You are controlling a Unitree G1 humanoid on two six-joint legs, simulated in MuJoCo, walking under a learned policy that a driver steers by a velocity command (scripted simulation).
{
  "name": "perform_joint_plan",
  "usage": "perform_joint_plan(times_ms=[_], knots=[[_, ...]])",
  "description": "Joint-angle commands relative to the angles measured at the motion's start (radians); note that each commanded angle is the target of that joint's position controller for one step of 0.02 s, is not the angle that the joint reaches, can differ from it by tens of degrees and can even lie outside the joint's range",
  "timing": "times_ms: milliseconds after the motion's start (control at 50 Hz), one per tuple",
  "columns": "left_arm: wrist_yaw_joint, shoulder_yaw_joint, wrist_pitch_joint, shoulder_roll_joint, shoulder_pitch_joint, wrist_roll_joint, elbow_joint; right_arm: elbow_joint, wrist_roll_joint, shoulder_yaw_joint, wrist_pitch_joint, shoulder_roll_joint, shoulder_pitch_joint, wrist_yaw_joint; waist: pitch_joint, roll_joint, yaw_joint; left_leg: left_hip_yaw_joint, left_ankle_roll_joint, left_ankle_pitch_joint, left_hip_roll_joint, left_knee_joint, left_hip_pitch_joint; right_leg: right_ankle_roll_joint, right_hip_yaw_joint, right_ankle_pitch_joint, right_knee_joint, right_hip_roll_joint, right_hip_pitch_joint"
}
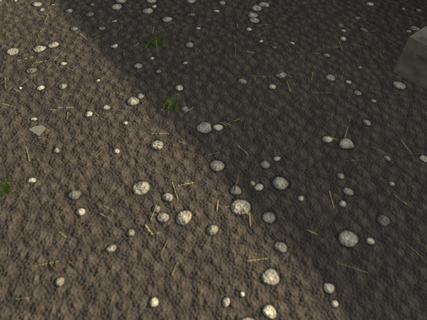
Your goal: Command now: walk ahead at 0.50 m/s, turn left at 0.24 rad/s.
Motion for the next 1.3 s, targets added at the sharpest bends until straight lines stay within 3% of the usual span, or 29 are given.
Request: perform_joint_plan(times_ms=[20, 120, 180, 200, 220, 240, 260, 280, 320, 380, 480, 580, 600, 620, 640, 660, 700, 740, 780, 860, 960, 1000, 1040, 1060, 1080, 1100, 1140, 1160, 1300], knots=[[-0.002, -0.012, -0.006, 0.019, -0.015, -0.007, -0.068, -0.063, 0.007, -0.032, -0.011, -0.135, -0.035, 0.0, 0.002, 0.153, 0.038, -0.249, 0.173, 0.056, 0.205, -0.2, -0.041, 0.023, -0.014, 0.088, -0.179, -0.025, 0.028], [0.016, -0.012, -0.02, 0.039, -0.118, -0.025, -0.106, -0.052, 0.001, -0.05, 0.002, -0.173, 0.025, 0.012, -0.007, 0.125, 0.0, -0.298, 0.146, 0.024, 0.214, -0.135, -0.048, 0.031, -0.031, 0.148, -0.362, 0.014, 0.153], [0.034, 0.0, -0.043, 0.056, -0.011, -0.018, -0.084, -0.055, 0.004, -0.052, 0.006, -0.163, 0.009, 0.003, -0.031, 0.086, 0.066, -0.316, 0.093, -0.001, 0.163, 0.021, -0.106, 0.01, -0.012, 0.134, -0.522, 0.026, 0.373], [0.05, 0.015, -0.055, 0.105, 0.084, -0.003, -0.074, -0.069, 0.009, -0.042, -0.001, -0.123, -0.007, 0.001, -0.079, 0.022, 0.113, -0.266, 0.051, -0.012, 0.102, 0.185, -0.172, -0.025, 0.115, 0.067, -0.585, -0.094, 0.507], [0.066, 0.037, -0.054, 0.2, 0.174, 0.017, -0.08, -0.111, 0.033, -0.021, -0.007, -0.035, -0.003, 0.0, -0.171, -0.155, 0.143, -0.102, -0.002, -0.226, -0.015, 0.465, -0.341, -0.1, 0.398, -0.042, -0.669, -0.347, 0.69], [0.068, 0.051, -0.036, 0.224, 0.191, 0.0, -0.061, -0.127, 0.012, -0.031, 0.005, -0.092, 0.022, -0.01, -0.145, -0.213, 0.116, -0.012, -0.008, -0.436, -0.039, 0.614, -0.459, -0.19, 0.608, 0.095, -0.708, -0.462, 0.644], [0.064, 0.033, -0.034, 0.142, 0.164, -0.013, -0.064, -0.103, -0.008, -0.042, 0.023, -0.117, 0.028, -0.014, -0.09, -0.086, 0.086, -0.048, -0.006, -0.411, 0.027, 0.71, -0.46, -0.215, 0.517, 0.265, -0.663, -0.424, 0.593], [0.06, 0.018, -0.038, 0.081, 0.132, -0.023, -0.064, -0.094, -0.011, -0.042, 0.032, -0.105, -0.001, -0.008, -0.049, -0.028, 0.073, -0.048, -0.017, -0.359, 0.049, 0.733, -0.45, -0.205, 0.372, 0.45, -0.648, -0.372, 0.544], [0.06, 0.007, -0.041, 0.042, 0.079, -0.026, -0.062, -0.102, -0.017, -0.047, 0.053, -0.095, -0.026, 0.003, -0.038, -0.082, 0.036, -0.032, -0.045, -0.283, 0.076, 0.726, -0.403, -0.164, 0.188, 0.663, -0.659, -0.294, 0.476], [0.058, 0.017, -0.04, 0.063, 0.066, -0.032, -0.047, -0.119, -0.016, -0.043, 0.079, -0.075, -0.06, 0.021, -0.051, -0.097, 0.015, -0.009, -0.08, -0.195, 0.061, 0.72, -0.372, -0.158, 0.05, 0.828, -0.662, -0.261, 0.432], [0.057, 0.033, -0.022, 0.096, 0.052, -0.031, -0.022, -0.175, -0.015, -0.018, 0.092, -0.041, -0.186, 0.045, -0.038, -0.113, 0.032, 0.038, -0.07, -0.043, 0.084, 0.443, -0.259, -0.134, -0.101, 0.72, -0.659, -0.234, 0.368], [0.056, 0.058, 0.005, 0.145, 0.079, -0.043, -0.002, -0.208, -0.02, -0.028, 0.078, -0.085, -0.208, 0.042, -0.059, -0.093, 0.043, 0.088, -0.012, -0.054, 0.046, 0.208, -0.109, -0.09, -0.134, 0.636, -0.485, -0.253, 0.39], [0.058, 0.058, 0.012, 0.141, 0.093, -0.046, 0.004, -0.19, -0.031, -0.033, 0.066, -0.092, -0.15, 0.035, -0.091, -0.035, 0.017, 0.087, 0.007, 0.01, 0.02, 0.116, -0.009, -0.062, -0.167, 0.586, -0.353, -0.219, 0.37], [0.057, 0.056, 0.017, 0.128, 0.153, -0.038, 0.004, -0.179, -0.044, -0.051, 0.049, -0.157, -0.072, 0.02, -0.152, 0.114, -0.011, -0.061, 0.043, 0.224, 0.117, 0.059, 0.153, -0.01, -0.2, 0.372, -0.133, -0.166, 0.255], [0.049, 0.031, 0.031, 0.04, 0.198, -0.031, -0.055, -0.213, -0.034, -0.081, 0.048, -0.304, -0.073, 0.006, -0.195, 0.357, 0.036, -0.491, 0.191, 0.663, 0.431, 0.062, 0.321, 0.054, -0.212, -0.345, 0.157, -0.003, -0.048], [0.056, 0.037, 0.055, 0.09, 0.147, -0.015, -0.052, -0.2, 0.024, -0.091, 0.063, -0.294, 0.012, 0.001, -0.308, 0.259, -0.049, -0.56, 0.299, 0.637, 0.457, 0.021, 0.34, 0.051, -0.03, -0.386, 0.255, 0.017, -0.071], [0.058, 0.036, 0.062, 0.092, 0.062, -0.032, -0.053, -0.197, 0.013, -0.062, 0.087, -0.203, -0.094, -0.016, -0.108, 0.159, -0.004, -0.401, 0.25, 0.412, 0.348, -0.021, 0.177, 0.047, 0.011, -0.217, 0.245, -0.029, -0.117], [0.058, 0.041, 0.067, 0.103, 0.076, -0.017, -0.037, -0.211, 0.011, -0.044, 0.096, -0.147, -0.188, -0.023, -0.06, 0.16, 0.05, -0.316, 0.18, 0.355, 0.245, -0.047, 0.061, 0.049, 0.011, -0.118, 0.15, -0.039, -0.043], [0.053, 0.038, 0.08, 0.092, 0.104, -0.015, -0.019, -0.204, 0.003, -0.045, 0.092, -0.156, -0.185, -0.015, -0.096, 0.129, 0.063, -0.3, 0.17, 0.372, 0.221, -0.045, 0.029, 0.05, 0.003, -0.097, 0.124, -0.011, 0.016], [0.035, 0.032, 0.079, 0.082, 0.041, -0.012, -0.041, -0.192, -0.006, -0.062, 0.092, -0.187, -0.155, -0.006, -0.083, 0.172, 0.033, -0.416, 0.182, -0.329, 0.191, -0.17, -0.007, 0.051, 0.007, -0.069, -0.034, -0.001, 0.012], [0.029, 0.027, 0.049, 0.075, 0.001, -0.02, -0.052, -0.182, -0.015, -0.074, 0.09, -0.201, -0.13, 0.006, -0.047, 0.161, 0.023, -0.489, 0.173, -0.444, 0.179, -0.174, -0.068, 0.033, 0.004, -0.103, -0.215, 0.039, 0.113], [0.034, 0.026, 0.036, 0.073, 0.052, -0.032, -0.04, -0.189, -0.013, -0.076, 0.092, -0.198, -0.165, 0.011, -0.037, 0.167, 0.061, -0.492, 0.151, -0.468, 0.149, -0.166, -0.172, 0.004, -0.005, -0.128, -0.34, 0.073, 0.272], [0.055, 0.031, 0.022, 0.076, 0.205, -0.038, 0.006, -0.206, -0.006, -0.073, 0.093, -0.172, -0.239, 0.005, 0.003, 0.134, 0.163, -0.439, 0.068, -0.519, 0.059, -0.09, -0.371, -0.039, -0.019, -0.027, -0.611, 0.076, 0.546], [0.073, 0.049, 0.012, 0.16, 0.264, -0.029, 0.02, -0.219, 0.004, -0.06, 0.085, -0.112, -0.238, -0.003, 0.017, -0.026, 0.175, -0.314, 0.0, -0.52, -0.024, 0.133, -0.52, -0.063, 0.139, -0.176, -0.735, -0.094, 0.664], [0.081, 0.069, 0.009, 0.263, 0.218, -0.015, -0.01, -0.246, 0.016, -0.037, 0.071, -0.036, -0.215, -0.005, -0.021, -0.228, 0.143, -0.126, -0.02, -0.411, -0.135, 0.452, -0.61, -0.13, 0.558, -0.492, -0.874, -0.401, 0.647], [0.081, 0.071, 0.008, 0.243, 0.124, -0.004, -0.013, -0.244, -0.026, -0.053, 0.062, -0.133, -0.264, -0.001, 0.09, -0.069, 0.096, -0.155, -0.023, -0.252, -0.031, 0.559, -0.627, -0.167, 0.592, -0.524, -0.893, -0.41, 0.463], [0.066, 0.047, -0.008, 0.147, 0.048, -0.023, -0.019, -0.199, -0.028, -0.062, 0.058, -0.153, -0.177, 0.029, 0.09, -0.05, 0.02, -0.141, -0.038, -0.123, -0.002, 0.647, -0.543, -0.132, 0.398, -0.368, -0.878, -0.294, 0.412], [0.061, 0.043, -0.015, 0.137, 0.042, -0.029, -0.021, -0.179, -0.032, -0.063, 0.063, -0.153, -0.143, 0.041, 0.069, -0.082, 0.016, -0.111, -0.048, -0.093, 0.001, 0.696, -0.518, -0.115, 0.3, -0.286, -0.877, -0.25, 0.413], [0.038, 0.053, -0.041, 0.135, 0.218, -0.023, 0.049, -0.223, -0.029, -0.034, 0.073, -0.104, -0.32, 0.07, 0.097, -0.066, 0.12, -0.05, -0.074, 0.005, 0.069, 0.617, -0.59, -0.126, 0.044, 0.075, -0.856, -0.237, 0.53]])
Keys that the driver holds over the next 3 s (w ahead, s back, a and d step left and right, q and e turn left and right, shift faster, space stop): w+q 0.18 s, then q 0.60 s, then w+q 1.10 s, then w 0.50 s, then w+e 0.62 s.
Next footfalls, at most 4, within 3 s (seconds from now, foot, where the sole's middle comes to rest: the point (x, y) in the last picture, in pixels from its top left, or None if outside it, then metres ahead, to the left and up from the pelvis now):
0.20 right None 0.22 -0.11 -0.78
0.62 left None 0.29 0.13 -0.78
1.06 right None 0.36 -0.04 -0.78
1.50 left None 0.37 0.33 -0.78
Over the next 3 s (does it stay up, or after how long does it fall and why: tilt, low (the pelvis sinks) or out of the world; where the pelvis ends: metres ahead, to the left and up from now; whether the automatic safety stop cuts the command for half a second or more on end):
stays up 0.71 0.91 -0.02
